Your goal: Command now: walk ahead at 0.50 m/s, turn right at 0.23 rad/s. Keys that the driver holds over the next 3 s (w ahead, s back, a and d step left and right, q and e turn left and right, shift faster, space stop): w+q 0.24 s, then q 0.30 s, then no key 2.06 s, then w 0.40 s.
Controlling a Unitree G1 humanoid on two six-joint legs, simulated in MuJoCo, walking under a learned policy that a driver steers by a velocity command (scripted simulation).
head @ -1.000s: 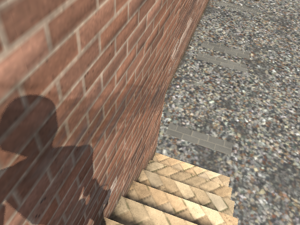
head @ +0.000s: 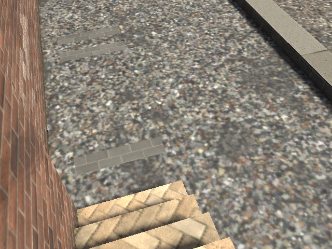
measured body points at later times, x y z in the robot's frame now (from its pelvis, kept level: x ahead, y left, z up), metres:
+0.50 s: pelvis +0.20 +0.09 -0.18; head +0.21 +0.13 +0.27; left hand +0.35 +0.32 -0.29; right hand +0.16 -0.13 -0.31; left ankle +0.13 +0.18 -0.89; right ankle +0.33 -0.07 -0.79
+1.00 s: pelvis +0.32 +0.11 -0.13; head +0.34 +0.15 +0.32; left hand +0.25 +0.36 -0.28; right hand +0.54 -0.05 -0.24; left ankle +0.17 +0.16 -0.88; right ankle +0.34 -0.06 -0.87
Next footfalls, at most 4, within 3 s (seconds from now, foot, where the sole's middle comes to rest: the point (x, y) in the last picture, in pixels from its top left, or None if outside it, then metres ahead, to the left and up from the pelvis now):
0.24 left None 0.17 0.18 -0.93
0.64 right None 0.36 -0.05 -0.92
1.70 right None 0.62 0.03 -1.13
1.86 left None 0.60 0.23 -1.16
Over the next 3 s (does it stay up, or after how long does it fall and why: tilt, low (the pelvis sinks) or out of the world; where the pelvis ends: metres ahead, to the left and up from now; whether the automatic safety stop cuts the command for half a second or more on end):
stays up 0.96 0.28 -0.76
